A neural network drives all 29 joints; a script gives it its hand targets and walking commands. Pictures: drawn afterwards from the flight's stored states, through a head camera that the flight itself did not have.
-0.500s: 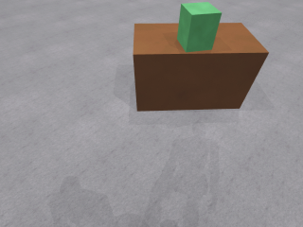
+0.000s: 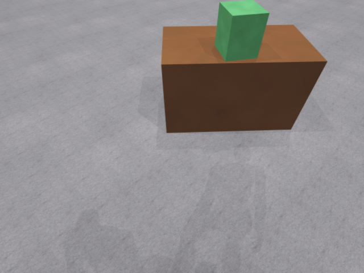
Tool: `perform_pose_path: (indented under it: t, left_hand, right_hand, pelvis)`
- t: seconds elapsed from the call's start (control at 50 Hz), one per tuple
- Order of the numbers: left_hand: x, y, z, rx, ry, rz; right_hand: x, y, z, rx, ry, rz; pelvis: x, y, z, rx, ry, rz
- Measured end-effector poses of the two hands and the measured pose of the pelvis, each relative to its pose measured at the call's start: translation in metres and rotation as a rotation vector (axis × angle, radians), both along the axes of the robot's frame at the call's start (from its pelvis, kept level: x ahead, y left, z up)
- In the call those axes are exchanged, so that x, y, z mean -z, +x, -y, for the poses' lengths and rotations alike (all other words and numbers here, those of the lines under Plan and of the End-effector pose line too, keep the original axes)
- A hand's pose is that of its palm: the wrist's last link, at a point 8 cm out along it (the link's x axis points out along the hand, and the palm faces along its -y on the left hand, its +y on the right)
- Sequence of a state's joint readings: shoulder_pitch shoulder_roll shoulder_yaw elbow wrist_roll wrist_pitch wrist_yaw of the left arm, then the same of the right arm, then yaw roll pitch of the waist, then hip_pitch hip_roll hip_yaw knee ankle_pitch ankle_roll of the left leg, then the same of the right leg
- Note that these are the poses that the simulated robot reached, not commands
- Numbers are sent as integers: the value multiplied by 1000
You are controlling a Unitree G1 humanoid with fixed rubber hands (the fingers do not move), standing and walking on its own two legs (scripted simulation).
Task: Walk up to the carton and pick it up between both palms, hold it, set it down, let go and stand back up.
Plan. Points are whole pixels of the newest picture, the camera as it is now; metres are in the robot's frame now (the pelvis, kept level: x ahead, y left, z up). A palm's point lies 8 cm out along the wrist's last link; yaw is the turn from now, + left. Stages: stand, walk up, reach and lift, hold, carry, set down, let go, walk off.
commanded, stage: stand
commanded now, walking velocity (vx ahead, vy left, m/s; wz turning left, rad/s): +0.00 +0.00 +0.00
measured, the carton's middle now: (238, 30) +1.37 -0.29 -0.07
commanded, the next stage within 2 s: walk up in 0.04 s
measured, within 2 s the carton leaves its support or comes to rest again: neither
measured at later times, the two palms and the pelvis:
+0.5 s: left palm out of the picture +0.05 +0.21 -0.13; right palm out of the picture -0.04 -0.28 -0.15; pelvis +0.04 -0.04 -0.01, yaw -6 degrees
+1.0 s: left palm (130, 255) +0.20 +0.15 -0.15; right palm (311, 202) +0.34 -0.35 -0.13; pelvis +0.26 -0.09 -0.02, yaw -9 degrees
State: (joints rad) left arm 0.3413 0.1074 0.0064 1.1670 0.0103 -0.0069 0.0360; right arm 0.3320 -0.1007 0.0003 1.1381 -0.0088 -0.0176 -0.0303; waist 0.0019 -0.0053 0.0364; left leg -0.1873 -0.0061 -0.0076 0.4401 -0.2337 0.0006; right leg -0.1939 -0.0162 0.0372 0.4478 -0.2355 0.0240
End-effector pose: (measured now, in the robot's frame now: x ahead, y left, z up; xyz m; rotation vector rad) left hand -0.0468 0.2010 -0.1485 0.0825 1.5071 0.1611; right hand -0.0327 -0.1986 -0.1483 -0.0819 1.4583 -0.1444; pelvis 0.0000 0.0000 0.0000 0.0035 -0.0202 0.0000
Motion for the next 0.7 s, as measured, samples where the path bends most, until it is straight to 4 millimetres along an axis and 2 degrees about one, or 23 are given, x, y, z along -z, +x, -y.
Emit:
perform_pose_path:
  t: [0.26, 0.34, 0.38, 0.42, 0.5, 0.54, 0.58, 0.62, 0.66, 0.7]
  left_hand:
    - [1, 8, 5, -6, -12, 11]
    - [-3, 14, -4, 36, 12, 12]
    - [-7, 26, -9, 89, 33, 8]
    - [-11, 45, -12, 132, 57, 33]
    - [-17, 100, -8, 166, 103, 147]
    - [-16, 124, 1, 167, 125, 207]
    - [-8, 137, 10, 154, 156, 247]
    - [5, 135, 21, 134, 173, 238]
    - [11, 125, 35, 97, 163, 187]
    - [8, 118, 48, 71, 140, 133]
  right_hand:
    - [-1, 9, 6, -19, -12, 9]
    - [-3, 14, 22, 29, -49, 67]
    - [-6, 12, 38, 68, -80, 90]
    - [-7, 6, 54, 95, -105, 86]
    - [0, -7, 85, 124, -116, 19]
    - [11, -4, 104, 131, -110, -7]
    - [28, 11, 126, 120, -107, -12]
    - [41, 38, 145, 89, -102, 8]
    - [41, 78, 156, 54, -98, 68]
    - [29, 124, 163, 16, -96, 149]
  pelvis:
    - [0, 3, 1, -4, 0, -3]
    - [0, 10, 5, 48, 14, -15]
    - [0, 15, 12, 75, 12, -10]
    - [-1, 22, 21, 92, 13, -3]
    - [5, 40, 44, 107, 17, 24]
    - [14, 54, 59, 117, 19, 38]
    - [29, 69, 76, 123, 14, 45]
    - [42, 81, 89, 119, -10, 60]
    - [43, 93, 96, 109, -13, 72]
    - [35, 107, 101, 104, -8, 78]
